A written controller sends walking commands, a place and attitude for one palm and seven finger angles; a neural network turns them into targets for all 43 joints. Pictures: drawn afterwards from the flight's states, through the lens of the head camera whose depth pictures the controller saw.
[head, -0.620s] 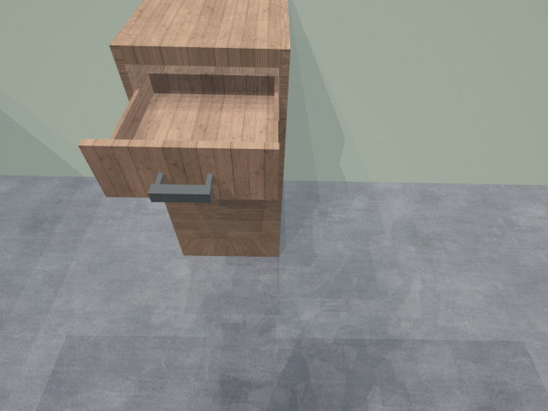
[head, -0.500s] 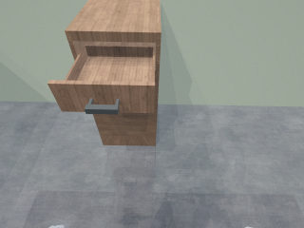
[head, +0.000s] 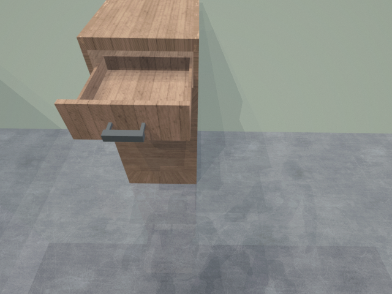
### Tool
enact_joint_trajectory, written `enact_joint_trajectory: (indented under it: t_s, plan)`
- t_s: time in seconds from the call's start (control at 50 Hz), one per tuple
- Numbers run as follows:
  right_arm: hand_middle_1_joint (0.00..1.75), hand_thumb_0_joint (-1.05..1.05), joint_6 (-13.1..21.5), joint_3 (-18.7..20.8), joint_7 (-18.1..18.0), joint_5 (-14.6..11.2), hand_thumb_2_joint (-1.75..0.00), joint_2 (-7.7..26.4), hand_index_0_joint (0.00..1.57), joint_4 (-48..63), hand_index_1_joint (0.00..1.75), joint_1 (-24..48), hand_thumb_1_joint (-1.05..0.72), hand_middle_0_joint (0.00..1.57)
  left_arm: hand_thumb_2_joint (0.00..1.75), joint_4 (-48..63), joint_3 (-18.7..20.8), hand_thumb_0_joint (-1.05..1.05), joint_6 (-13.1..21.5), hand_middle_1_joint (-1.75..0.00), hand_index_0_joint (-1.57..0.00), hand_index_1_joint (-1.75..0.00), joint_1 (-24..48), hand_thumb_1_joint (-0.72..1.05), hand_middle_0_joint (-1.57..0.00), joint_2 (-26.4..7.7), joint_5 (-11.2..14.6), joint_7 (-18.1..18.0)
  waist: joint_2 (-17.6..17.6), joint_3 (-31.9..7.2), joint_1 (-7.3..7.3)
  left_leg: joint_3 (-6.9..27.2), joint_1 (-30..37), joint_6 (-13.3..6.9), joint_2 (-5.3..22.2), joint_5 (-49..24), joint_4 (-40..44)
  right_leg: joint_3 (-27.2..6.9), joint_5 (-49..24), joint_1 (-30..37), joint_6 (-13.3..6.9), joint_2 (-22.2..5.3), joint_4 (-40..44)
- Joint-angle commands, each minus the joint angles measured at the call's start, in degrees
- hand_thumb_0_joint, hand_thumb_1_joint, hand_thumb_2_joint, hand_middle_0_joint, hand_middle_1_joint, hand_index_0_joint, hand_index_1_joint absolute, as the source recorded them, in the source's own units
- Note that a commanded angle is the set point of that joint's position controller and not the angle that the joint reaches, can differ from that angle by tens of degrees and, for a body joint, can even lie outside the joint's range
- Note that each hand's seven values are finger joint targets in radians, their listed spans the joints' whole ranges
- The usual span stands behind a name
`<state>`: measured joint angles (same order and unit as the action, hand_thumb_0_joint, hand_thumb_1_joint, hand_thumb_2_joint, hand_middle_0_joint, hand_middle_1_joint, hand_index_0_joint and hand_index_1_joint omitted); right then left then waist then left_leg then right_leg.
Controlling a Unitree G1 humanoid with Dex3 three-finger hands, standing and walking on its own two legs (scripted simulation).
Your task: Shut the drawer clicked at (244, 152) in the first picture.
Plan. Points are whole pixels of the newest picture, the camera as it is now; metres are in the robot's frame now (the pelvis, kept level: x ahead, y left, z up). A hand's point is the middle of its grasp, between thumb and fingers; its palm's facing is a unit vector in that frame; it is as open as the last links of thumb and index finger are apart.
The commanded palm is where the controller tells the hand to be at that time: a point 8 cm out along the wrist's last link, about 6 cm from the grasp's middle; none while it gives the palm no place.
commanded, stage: stand and wait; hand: left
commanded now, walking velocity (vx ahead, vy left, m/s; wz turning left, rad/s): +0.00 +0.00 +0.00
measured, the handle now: (125, 130) +0.52 +0.24 +0.00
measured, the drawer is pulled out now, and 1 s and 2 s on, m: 0.30 0.30 0.30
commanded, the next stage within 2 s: look at it before walking up in 0.36 s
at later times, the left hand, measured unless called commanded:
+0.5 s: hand out of the picture +0.07 +0.23 -0.16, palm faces -0.03 -0.95 -0.31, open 7.4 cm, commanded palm none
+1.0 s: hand out of the picture +0.06 +0.24 -0.16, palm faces -0.03 -0.95 -0.32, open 7.4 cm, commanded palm none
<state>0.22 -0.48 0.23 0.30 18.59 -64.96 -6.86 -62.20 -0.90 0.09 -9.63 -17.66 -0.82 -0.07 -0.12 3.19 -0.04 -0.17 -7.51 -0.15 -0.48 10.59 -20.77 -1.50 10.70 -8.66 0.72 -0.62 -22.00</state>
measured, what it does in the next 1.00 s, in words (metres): stands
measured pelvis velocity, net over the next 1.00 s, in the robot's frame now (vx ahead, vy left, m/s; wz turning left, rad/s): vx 0.00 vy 0.00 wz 0.00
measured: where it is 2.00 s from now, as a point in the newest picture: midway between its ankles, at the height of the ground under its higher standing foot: outside the picture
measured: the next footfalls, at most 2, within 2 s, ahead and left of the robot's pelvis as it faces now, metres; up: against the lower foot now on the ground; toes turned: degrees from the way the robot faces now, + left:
right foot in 1.72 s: +0.27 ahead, -0.12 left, +0.00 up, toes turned -5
left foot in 2.00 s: +0.29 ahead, +0.12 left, +0.00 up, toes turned +5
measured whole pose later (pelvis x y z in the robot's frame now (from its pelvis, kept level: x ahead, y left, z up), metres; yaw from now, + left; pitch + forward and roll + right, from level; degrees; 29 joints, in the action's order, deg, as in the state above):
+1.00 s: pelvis +0.00 +0.00 +0.00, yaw +0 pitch -2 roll +0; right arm 0.8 -0.7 0.1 0.1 18.6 -65.2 -6.3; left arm -62.7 -0.6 0.4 -8.8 -18.7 -0.9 0.0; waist 0.3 2.4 -0.3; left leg 0.0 -7.1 -0.1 -0.3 9.8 -19.1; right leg -1.4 9.6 -7.9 0.7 -0.5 -19.7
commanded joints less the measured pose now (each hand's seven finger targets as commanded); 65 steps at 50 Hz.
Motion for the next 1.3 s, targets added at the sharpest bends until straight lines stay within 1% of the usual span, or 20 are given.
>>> enact_joint_trajectory:
  t_s: [0.0,0.04,0.18,0.28,0.34,0.46,0.5,0.56,0.7,0.86,0.98,1.02,1.04,1.06,1.08,1.14,1.18,1.2,1.24,1.28]
  plan:
    - [0.30,0.00,1.43,2.16,-0.92,0.10,-0.90,10.42,0.20,3.10,0.30,2.94,-0.90,0.20,0.90,3.45,2.28,0.00,1.61,-0.30,-0.20,-0.30,2.09,0.90,-0.20,-11.44,0.16,-0.95,0.72,-3.08,0.01,5.24,-0.24,-1.04,6.38,-1.76,3.94,-5.83,0.12,-1.14,-1.85,-5.80,5.53]
    - [0.30,0.00,1.40,2.15,-0.92,0.12,-0.90,10.29,0.20,2.77,0.30,2.37,-0.90,0.20,0.90,3.23,2.31,0.00,1.62,-0.30,-0.20,-0.30,1.89,0.90,-0.20,-11.39,0.16,-0.95,1.24,-3.07,0.07,5.26,-0.49,-0.95,6.26,-1.14,3.95,-6.08,1.34,-1.33,-1.91,-5.75,5.85]
    - [0.30,0.00,1.40,2.29,-0.96,0.09,-0.90,10.19,0.20,2.20,0.30,1.60,-0.90,0.20,0.90,3.07,2.41,0.00,1.84,-0.30,-0.20,-0.30,1.87,0.90,-0.20,-11.29,0.18,-1.06,1.49,-3.65,0.15,5.11,-0.02,-0.83,6.61,-2.75,3.47,-6.31,-0.49,-1.16,-2.10,-5.91,5.96]
    - [0.30,0.00,1.32,2.31,-0.90,0.15,-0.90,10.15,0.20,2.25,0.30,1.53,-0.90,0.20,0.90,3.18,2.45,0.00,1.81,-0.30,-0.20,-0.30,2.00,0.90,-0.20,-11.40,0.13,-1.00,1.39,-2.31,0.06,5.13,-0.68,-0.81,6.46,-1.75,3.56,-6.52,1.56,-2.25,-2.09,-5.86,6.55]
    - [0.30,0.00,1.34,2.39,-0.87,0.20,-0.90,10.22,0.20,2.32,0.30,1.62,-0.90,0.20,0.90,3.29,2.55,0.00,1.83,-0.30,-0.20,-0.30,2.14,0.90,-0.20,-11.64,0.12,-0.94,1.45,-2.86,0.14,5.19,-0.41,-0.83,6.37,-1.32,3.51,-6.75,2.41,-2.37,-2.13,-5.78,6.70]
    - [0.30,0.00,1.44,2.42,-0.93,0.10,-0.90,10.43,0.20,2.72,0.30,2.01,-0.90,0.20,0.90,3.48,2.50,0.00,1.92,-0.30,-0.20,-0.30,2.39,0.90,-0.20,-11.85,0.07,-0.89,1.54,-3.17,0.14,5.27,0.06,-0.88,6.84,-3.15,3.55,-6.46,-0.83,-1.95,-2.17,-5.75,6.41]
    - [0.30,0.00,1.56,2.37,-0.90,0.11,-0.90,10.81,0.20,2.75,0.30,2.09,-0.90,0.20,0.90,3.52,2.51,0.00,1.94,-0.30,-0.20,-0.30,2.50,0.90,-0.20,-11.97,0.09,-0.88,0.70,-3.81,0.15,5.29,0.22,-0.90,6.80,-3.30,3.62,-6.36,-1.10,-1.48,-2.09,-5.92,6.29]
    - [0.30,0.00,1.44,2.30,-0.93,0.10,-0.90,10.73,0.20,2.89,0.30,2.31,-0.90,0.20,0.90,3.52,2.46,0.00,1.83,-0.30,-0.20,-0.30,2.74,0.90,-0.20,-11.97,0.09,-0.81,1.12,-2.96,0.19,5.53,-0.08,-0.88,6.89,-2.89,4.01,-6.38,-0.66,-1.80,-2.12,-5.56,6.45]
    - [0.30,0.00,1.80,2.20,-1.00,0.04,-0.90,11.44,0.20,3.04,0.30,2.77,-0.90,0.20,0.90,3.32,2.39,0.00,1.87,-0.30,-0.20,-0.30,2.40,0.90,-0.20,-12.15,0.08,-0.78,-0.28,-4.79,-0.04,5.55,0.80,-1.02,7.20,-5.22,4.21,-5.62,-4.15,-0.14,-1.95,-5.83,5.74]
    - [0.30,0.00,1.80,2.17,-1.09,-0.07,-0.90,11.41,0.20,3.08,0.30,2.88,-0.90,0.20,0.90,3.04,2.35,0.00,1.76,-0.30,-0.20,-0.30,2.39,0.90,-0.20,-12.11,0.07,-0.77,0.52,-4.18,-0.05,5.93,0.93,-1.11,7.37,-5.68,4.91,-5.18,-4.39,0.04,-1.80,-5.59,5.74]
    - [0.30,0.00,1.83,2.08,-1.09,-0.07,-0.90,11.63,0.20,3.00,0.30,3.00,-0.90,0.20,0.90,2.87,2.30,0.00,1.70,-0.30,-0.20,-0.30,2.12,0.90,-0.20,-12.08,0.03,-0.79,-0.12,-4.01,-0.14,5.84,0.95,-1.11,7.30,-5.51,5.10,-5.09,-4.20,0.08,-1.64,-5.64,5.94]
    - [0.30,0.00,1.85,2.11,-1.08,-0.09,-0.90,11.67,0.20,3.01,0.30,3.02,-0.90,0.20,0.90,2.85,2.33,0.00,1.73,-0.30,-0.20,-0.30,2.17,0.90,-0.20,-12.30,0.03,-0.80,0.83,-4.16,-0.10,5.88,1.18,-1.12,7.26,-5.52,5.23,-5.18,-4.28,0.13,-1.65,-5.72,6.00]
    - [0.30,0.00,1.58,1.29,-0.98,0.09,-0.90,8.14,0.20,2.18,0.30,1.53,-0.90,0.20,0.90,1.86,1.72,0.00,1.43,-0.30,-0.20,-0.30,0.35,0.90,-0.20,-8.62,0.15,-0.92,0.41,-5.63,-0.12,5.23,1.53,-0.72,7.10,-4.19,4.77,-4.79,-2.60,1.01,-1.10,-5.93,6.16]
    - [0.30,0.00,0.97,0.49,-0.83,0.22,-0.90,4.66,0.20,1.41,0.30,-0.30,-0.90,0.20,0.90,0.99,0.95,0.00,0.95,-0.30,-0.20,-0.30,-1.67,0.90,-0.20,-5.58,0.20,-1.08,1.38,-5.67,-0.10,4.69,1.69,-0.25,6.72,-2.09,4.07,-4.56,0.43,0.66,-0.50,-5.69,6.23]
    - [0.30,0.00,0.49,0.39,-0.71,0.39,-0.90,4.35,0.20,0.98,0.30,-1.75,-0.90,0.20,0.90,0.69,0.85,0.00,0.56,-0.30,-0.20,-0.30,-2.73,0.90,-0.20,-5.17,0.08,-1.04,1.89,-4.02,-0.14,4.06,0.60,-0.09,5.99,3.01,3.40,-4.89,6.63,-0.77,-0.47,-5.49,6.24]
    - [0.30,0.00,0.04,0.77,-0.44,0.77,-0.90,3.90,0.20,1.15,0.30,-3.75,-0.90,0.20,0.90,0.98,1.82,0.00,0.00,-0.30,-0.20,-0.30,-4.87,0.90,-0.20,-6.28,-0.30,-0.51,4.05,1.75,-0.61,3.19,-6.03,-0.52,4.04,15.24,1.36,-7.48,19.03,-3.85,-1.87,-5.85,7.11]
    - [0.30,0.00,0.07,1.00,-0.47,0.87,-0.90,3.09,0.20,1.82,0.30,-4.75,-0.90,0.20,0.90,1.35,2.47,0.00,-0.07,-0.30,-0.20,-0.30,-7.14,0.90,-0.20,-6.34,-0.34,-0.25,5.69,4.08,-1.03,1.88,-9.58,-0.68,2.58,16.79,-2.39,-9.83,23.51,-4.37,-3.37,-7.03,8.07]
    - [0.30,0.00,0.32,1.06,-0.54,0.86,-0.90,2.23,0.20,2.25,0.30,-5.38,-0.90,0.20,0.90,1.37,2.89,0.00,0.05,-0.30,-0.20,-0.30,-8.56,0.90,-0.20,-6.28,-0.24,-0.24,6.45,4.46,-1.23,0.56,-11.17,-0.63,1.79,15.09,-5.23,-11.41,24.06,-3.54,-4.52,-8.33,8.50]
    - [0.30,0.00,1.00,1.21,-0.79,0.73,-0.90,0.73,0.20,2.62,0.30,-7.14,-0.90,0.20,0.90,1.40,3.57,0.00,0.50,-0.30,-0.20,-0.30,-10.49,0.90,-0.20,-6.01,-0.03,-0.40,8.52,3.02,-1.00,-1.51,-11.53,-0.69,1.70,11.43,-10.14,-13.40,22.06,-1.83,-6.70,-10.92,8.73]
    - [0.30,0.00,1.59,1.48,-0.99,0.52,-0.90,0.05,0.20,2.49,0.30,-10.28,-0.90,0.20,0.90,1.90,3.90,0.00,0.82,-0.30,-0.20,-0.30,-10.52,0.90,-0.20,-4.77,-0.08,-0.59,6.92,2.95,0.31,-2.11,-8.85,-0.99,2.55,10.84,-9.16,-11.62,17.72,-3.44,-7.53,-11.20,5.83]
